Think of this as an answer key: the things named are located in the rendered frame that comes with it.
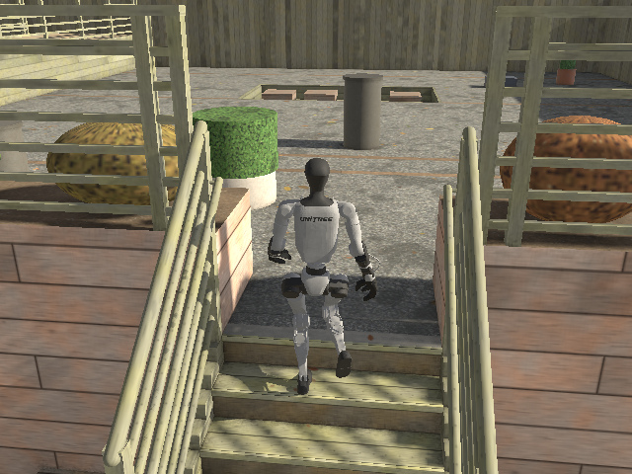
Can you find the stairs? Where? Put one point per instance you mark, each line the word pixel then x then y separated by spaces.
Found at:
pixel 354 434

